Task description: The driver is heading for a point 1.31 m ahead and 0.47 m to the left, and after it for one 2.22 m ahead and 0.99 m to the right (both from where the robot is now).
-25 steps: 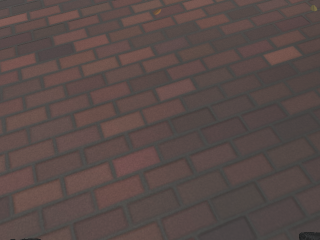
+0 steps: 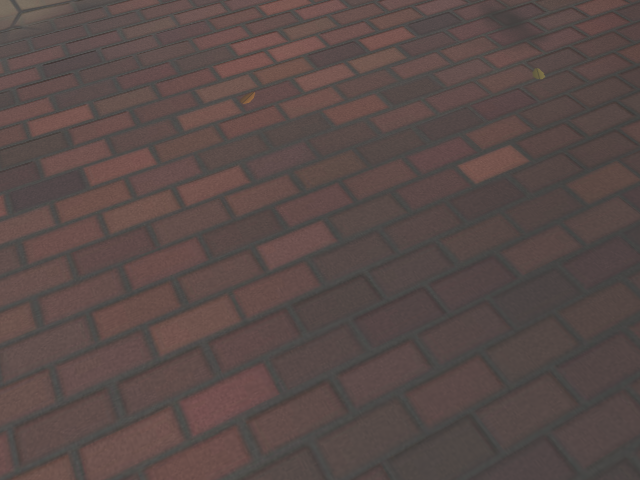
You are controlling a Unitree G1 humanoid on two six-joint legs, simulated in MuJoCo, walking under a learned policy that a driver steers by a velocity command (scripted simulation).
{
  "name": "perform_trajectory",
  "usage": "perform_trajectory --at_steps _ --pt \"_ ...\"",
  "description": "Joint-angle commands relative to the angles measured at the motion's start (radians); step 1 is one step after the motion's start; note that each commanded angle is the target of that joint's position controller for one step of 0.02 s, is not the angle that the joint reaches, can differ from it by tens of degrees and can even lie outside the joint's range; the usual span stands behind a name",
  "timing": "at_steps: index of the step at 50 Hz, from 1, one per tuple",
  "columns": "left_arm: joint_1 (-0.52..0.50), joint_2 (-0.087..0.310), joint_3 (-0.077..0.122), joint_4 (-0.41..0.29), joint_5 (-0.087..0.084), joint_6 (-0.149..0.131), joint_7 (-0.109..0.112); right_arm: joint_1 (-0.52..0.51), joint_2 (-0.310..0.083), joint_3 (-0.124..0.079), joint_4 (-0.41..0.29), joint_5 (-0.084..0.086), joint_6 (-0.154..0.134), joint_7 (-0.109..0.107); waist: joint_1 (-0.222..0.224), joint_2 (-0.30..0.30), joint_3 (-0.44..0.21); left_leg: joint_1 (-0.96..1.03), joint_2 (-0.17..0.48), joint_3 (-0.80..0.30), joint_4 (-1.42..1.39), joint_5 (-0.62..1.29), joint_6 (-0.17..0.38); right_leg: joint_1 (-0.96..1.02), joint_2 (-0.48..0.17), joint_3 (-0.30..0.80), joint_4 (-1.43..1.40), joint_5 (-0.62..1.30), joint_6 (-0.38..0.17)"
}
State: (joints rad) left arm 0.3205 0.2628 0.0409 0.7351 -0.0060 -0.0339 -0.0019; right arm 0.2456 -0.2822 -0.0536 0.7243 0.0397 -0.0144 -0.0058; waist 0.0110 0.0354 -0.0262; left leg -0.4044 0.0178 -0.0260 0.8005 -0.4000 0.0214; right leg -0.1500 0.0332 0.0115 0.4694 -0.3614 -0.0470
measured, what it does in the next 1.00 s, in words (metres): walks ahead: left foot, then right foot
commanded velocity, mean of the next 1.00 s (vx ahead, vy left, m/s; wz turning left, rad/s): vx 0.89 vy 0.00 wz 0.17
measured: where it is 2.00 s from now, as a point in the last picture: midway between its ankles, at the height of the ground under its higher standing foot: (155, 170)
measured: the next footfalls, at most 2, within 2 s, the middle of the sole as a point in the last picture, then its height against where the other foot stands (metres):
left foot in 0.36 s outside the picture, level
right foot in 0.86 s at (364, 334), level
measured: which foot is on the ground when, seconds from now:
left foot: up 0.00-0.34, down 0.36-0.88, up 0.90-1.00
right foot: down 0.00-0.36, up 0.38-0.84, down 0.86-1.00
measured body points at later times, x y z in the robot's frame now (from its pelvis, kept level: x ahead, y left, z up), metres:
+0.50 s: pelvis +0.30 +0.09 -0.01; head +0.34 +0.09 +0.44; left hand +0.35 +0.36 -0.14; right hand +0.44 -0.18 -0.11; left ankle +0.36 +0.18 -0.73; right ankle +0.15 -0.07 -0.62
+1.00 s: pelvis +0.74 +0.07 -0.01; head +0.78 +0.08 +0.44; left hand +0.81 +0.37 -0.11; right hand +0.86 -0.19 -0.13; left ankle +0.58 +0.17 -0.62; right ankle +0.83 -0.05 -0.73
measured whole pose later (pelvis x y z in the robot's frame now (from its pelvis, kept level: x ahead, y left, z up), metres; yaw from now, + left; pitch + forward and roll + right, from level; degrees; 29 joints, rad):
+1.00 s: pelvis +0.74 +0.07 -0.01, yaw +14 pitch +1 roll -2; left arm 0.19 0.28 0.05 0.72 0.01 -0.12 -0.02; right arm 0.36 -0.31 -0.04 0.77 0.05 -0.05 -0.01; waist 0.00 0.04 0.07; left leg -0.39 0.06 -0.07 1.32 -0.33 0.06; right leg -0.36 -0.02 -0.08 0.55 -0.20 0.02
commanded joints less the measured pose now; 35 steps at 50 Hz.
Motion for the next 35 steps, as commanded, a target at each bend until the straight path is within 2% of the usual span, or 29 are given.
perform_trajectory --at_steps 1,2,3,4,7,9,13,14,15,16,17,18,19,20,21,22,23,24,25,26,28,29,31,33,35 --pt "0.086 0.159 0.043 -0.027 0.009 -0.067 0.0 -0.216 -0.102 -0.019 -0.171 0.013 -0.086 0.015 0.065 -0.173 0.175 -0.666 0.074 -0.063 0.261 0.073 0.017 0.291 -0.387 0.569 -0.334 -0.343 -0.215" --pt "0.083 0.144 0.036 -0.03 0.002 -0.069 -0.002 -0.188 -0.105 -0.022 -0.155 -0.008 -0.089 0.02 0.057 -0.165 0.139 -0.649 0.083 -0.05 0.261 0.121 0.014 0.308 -0.345 0.486 -0.328 -0.268 -0.186" --pt "0.089 0.136 0.031 -0.027 -0.002 -0.066 -0.002 -0.187 -0.109 -0.026 -0.154 -0.018 -0.091 0.026 0.054 -0.157 0.14 -0.631 0.09 -0.042 0.234 0.173 0.002 0.291 -0.317 0.425 -0.34 -0.211 -0.171" --pt "0.104 0.123 0.024 -0.024 -0.003 -0.065 0.0 -0.199 -0.095 -0.023 -0.155 -0.021 -0.091 0.033 0.058 -0.156 0.139 -0.596 0.085 -0.022 0.219 0.228 -0.012 0.254 -0.292 0.373 -0.357 -0.153 -0.165" --pt "0.127 0.122 0.019 -0.011 -0.004 -0.062 0.006 -0.248 -0.045 -0.002 -0.172 -0.018 -0.086 0.05 0.068 -0.17 0.157 -0.475 0.068 0.025 0.083 0.376 -0.044 0.139 -0.245 0.22 -0.395 0.033 -0.152" --pt "0.165 0.139 0.021 0.007 -0.006 -0.062 0.011 -0.319 -0.026 0.012 -0.194 -0.012 -0.09 0.065 0.09 -0.165 0.18 -0.383 0.054 0.057 -0.026 0.444 -0.044 0.083 -0.249 0.164 -0.431 0.106 -0.146" --pt "0.197 0.171 0.025 0.041 -0.022 -0.054 0.011 -0.377 -0.05 0.013 -0.218 0.001 -0.097 0.088 0.086 -0.161 0.213 -0.298 0.038 0.069 -0.185 0.435 -0.004 0.153 -0.293 0.101 -0.437 0.202 -0.127" --pt "0.204 0.179 0.026 0.051 -0.022 -0.048 0.009 -0.382 -0.058 0.012 -0.223 0.002 -0.097 0.091 0.079 -0.168 0.209 -0.272 0.027 0.081 -0.207 0.398 0.012 0.183 -0.303 0.088 -0.411 0.289 -0.121" --pt "0.205 0.191 0.028 0.06 -0.018 -0.043 0.009 -0.365 -0.075 0.006 -0.227 0.002 -0.096 0.09 0.057 -0.189 0.184 -0.216 0.003 0.099 -0.219 0.35 0.03 0.211 -0.308 0.072 -0.355 0.497 -0.112" --pt "0.213 0.207 0.032 0.07 -0.011 -0.037 0.01 -0.324 -0.1 -0.004 -0.228 0.0 -0.091 0.083 0.021 -0.223 0.129 -0.125 -0.029 0.123 -0.211 0.294 0.05 0.239 -0.312 0.054 -0.263 0.786 -0.103" --pt "0.213 0.22 0.033 0.08 0.001 -0.029 0.013 -0.196 -0.14 -0.024 -0.208 0.002 -0.082 0.071 -0.063 -0.246 0.025 0.064 -0.069 0.156 -0.191 0.247 0.08 0.222 -0.3 0.018 -0.09 1.064 -0.087" --pt "0.197 0.223 0.031 0.076 0.015 -0.025 0.019 0.041 -0.18 -0.048 -0.144 0.008 -0.067 0.051 -0.185 -0.237 -0.105 0.391 -0.068 0.145 -0.148 0.219 0.105 0.065 -0.269 -0.01 0.17 1.131 -0.06" --pt "0.225 0.14 0.008 0.035 0.026 -0.037 0.021 0.23 -0.255 -0.067 -0.09 -0.01 -0.053 0.032 -0.228 -0.057 -0.272 0.805 0.135 -0.148 -0.135 -0.03 0.168 -0.292 -0.195 0.007 0.558 0.778 -0.03" --pt "0.297 -0.006 -0.033 0.013 -0.008 -0.072 0.014 0.301 -0.312 -0.07 -0.053 -0.028 -0.065 0.045 -0.148 0.314 -0.486 0.946 0.339 -0.728 -0.4 -0.566 0.274 -0.489 -0.008 0.136 0.867 -0.115 0.001" --pt "0.139 0.122 -0.001 -0.001 -0.051 -0.093 0.007 0.282 -0.196 -0.041 -0.045 -0.029 -0.071 0.039 -0.19 0.248 -0.356 0.859 0.328 -0.819 -0.552 -0.57 0.215 -0.604 -0.041 0.184 0.959 -0.103 -0.022" --pt "0.018 0.154 0.01 -0.039 -0.072 -0.103 0.003 0.227 -0.167 -0.031 -0.033 -0.036 -0.075 0.035 -0.174 0.157 -0.163 0.712 0.315 -0.661 -0.543 -0.392 0.192 -0.683 -0.085 0.129 0.981 -0.045 -0.032" --pt "-0.036 0.126 -0.002 -0.055 -0.051 -0.111 0.004 0.162 -0.164 -0.029 -0.033 -0.042 -0.078 0.034 -0.13 0.028 -0.084 0.545 0.28 -0.54 -0.546 -0.211 0.193 -0.648 -0.131 0.107 0.926 0.02 -0.039" --pt "-0.034 0.107 0.0 -0.054 -0.03 -0.108 0.003 0.105 -0.141 -0.024 -0.034 -0.057 -0.082 0.038 -0.07 0.01 -0.028 0.397 0.239 -0.441 -0.556 -0.118 0.199 -0.595 -0.167 0.103 0.872 0.078 -0.039" --pt "0.011 0.087 -0.001 -0.043 -0.031 -0.093 -0.004 0.063 -0.098 -0.012 -0.035 -0.069 -0.087 0.039 -0.015 0.049 -0.017 0.3 0.21 -0.392 -0.58 -0.117 0.208 -0.534 -0.192 0.116 0.854 0.111 -0.039" --pt "0.033 0.071 -0.003 -0.031 -0.033 -0.076 -0.008 0.035 -0.073 -0.007 -0.033 -0.058 -0.091 0.039 0.013 0.064 0.009 0.241 0.198 -0.356 -0.62 -0.113 0.22 -0.513 -0.202 0.112 0.831 0.112 -0.031" --pt "0.004 0.05 -0.01 -0.034 -0.025 -0.046 -0.003 0.027 -0.073 -0.006 -0.014 -0.033 -0.104 0.04 0.041 0.05 0.099 0.14 0.194 -0.283 -0.692 -0.072 0.227 -0.546 -0.218 0.097 0.766 0.127 -0.006" --pt "-0.041 0.054 -0.011 -0.049 -0.016 -0.039 0.002 0.038 -0.085 -0.009 -0.005 -0.031 -0.11 0.037 0.039 0.029 0.142 0.12 0.188 -0.248 -0.716 -0.025 0.23 -0.594 -0.22 0.092 0.724 0.186 0.011" --pt "-0.14 0.071 -0.011 -0.085 -0.002 -0.045 0.003 0.074 -0.097 -0.011 0.008 -0.033 -0.115 0.027 0.018 -0.001 0.189 0.118 0.161 -0.163 -0.748 0.095 0.224 -0.647 -0.212 0.067 0.585 0.332 0.04" --pt "-0.257 0.065 -0.017 -0.124 0.007 -0.071 -0.014 0.131 -0.089 -0.006 0.018 -0.028 -0.114 0.014 -0.023 -0.035 0.205 0.092 0.119 -0.097 -0.768 0.207 0.207 -0.572 -0.181 0.018 0.398 0.508 0.055" --pt "-0.351 0.043 -0.027 -0.158 0.0 -0.094 -0.038 0.203 -0.116 -0.011 0.033 -0.014 -0.111 0.001 -0.056 -0.054 0.208 0.098 0.127 -0.086 -0.804 0.241 0.2 -0.445 -0.137 0.006 0.223 0.63 0.064"
Velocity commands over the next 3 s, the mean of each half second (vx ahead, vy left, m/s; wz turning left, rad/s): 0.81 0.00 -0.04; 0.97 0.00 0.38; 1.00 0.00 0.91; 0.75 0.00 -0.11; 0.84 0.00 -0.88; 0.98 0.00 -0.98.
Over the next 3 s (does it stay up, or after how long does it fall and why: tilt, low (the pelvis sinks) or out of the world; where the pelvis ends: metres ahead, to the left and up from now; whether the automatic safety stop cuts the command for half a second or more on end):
stays up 2.16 0.74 0.00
